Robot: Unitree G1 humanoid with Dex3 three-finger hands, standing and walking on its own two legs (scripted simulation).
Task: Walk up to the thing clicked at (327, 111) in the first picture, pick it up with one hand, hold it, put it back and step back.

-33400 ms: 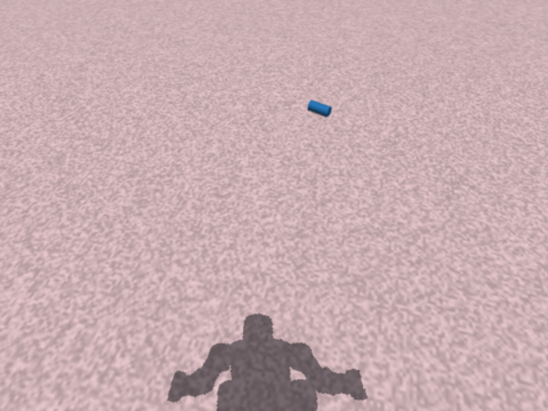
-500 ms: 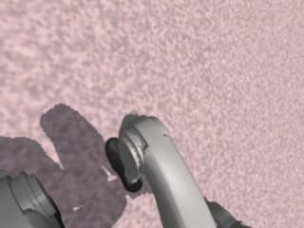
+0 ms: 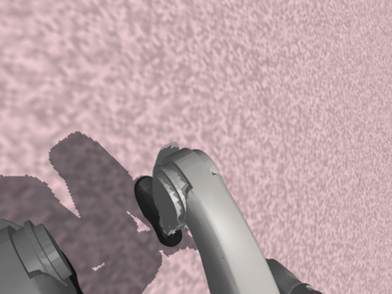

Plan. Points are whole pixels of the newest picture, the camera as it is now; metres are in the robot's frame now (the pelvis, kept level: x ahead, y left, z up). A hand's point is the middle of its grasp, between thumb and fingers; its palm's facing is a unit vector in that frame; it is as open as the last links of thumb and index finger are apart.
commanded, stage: withdraw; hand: left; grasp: from above
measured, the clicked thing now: out of the picture +0.53 +0.28 -0.29
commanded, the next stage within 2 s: home in 0.84 s
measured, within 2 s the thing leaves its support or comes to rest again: neither
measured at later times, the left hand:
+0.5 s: hand out of the picture +0.50 +0.30 -0.08, palm faces -0.45 -0.12 -0.89, open 13.5 cm
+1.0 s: hand out of the picture +0.52 +0.31 -0.12, palm faces -0.35 -0.07 -0.94, open 13.4 cm
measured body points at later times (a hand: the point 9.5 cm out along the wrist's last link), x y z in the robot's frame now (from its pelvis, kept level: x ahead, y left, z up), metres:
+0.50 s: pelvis +0.00 -0.01 +0.04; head +0.24 +0.07 +0.42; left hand +0.52 +0.30 -0.03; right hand +0.10 -0.28 -0.06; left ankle +0.06 +0.12 -0.29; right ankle +0.14 -0.13 -0.28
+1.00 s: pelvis +0.00 -0.01 +0.01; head +0.25 +0.09 +0.37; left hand +0.53 +0.31 -0.07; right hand +0.04 -0.27 -0.08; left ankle +0.06 +0.12 -0.29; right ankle +0.14 -0.13 -0.28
